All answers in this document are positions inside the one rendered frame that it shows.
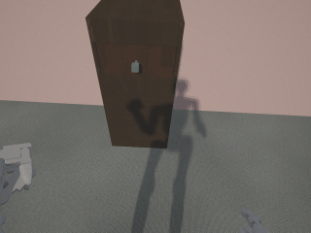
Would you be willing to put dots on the cabinet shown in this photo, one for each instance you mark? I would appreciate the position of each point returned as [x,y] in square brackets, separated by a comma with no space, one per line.
[138,109]

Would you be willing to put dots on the handle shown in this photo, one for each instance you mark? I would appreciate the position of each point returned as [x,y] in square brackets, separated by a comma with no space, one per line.
[135,67]

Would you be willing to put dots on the right robot hand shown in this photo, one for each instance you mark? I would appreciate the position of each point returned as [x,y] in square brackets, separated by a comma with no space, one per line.
[254,222]

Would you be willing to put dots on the drawer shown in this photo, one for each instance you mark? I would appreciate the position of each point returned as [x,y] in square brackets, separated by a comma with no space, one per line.
[154,61]

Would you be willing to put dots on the left robot hand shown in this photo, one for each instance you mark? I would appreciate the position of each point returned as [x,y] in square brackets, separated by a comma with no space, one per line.
[16,160]

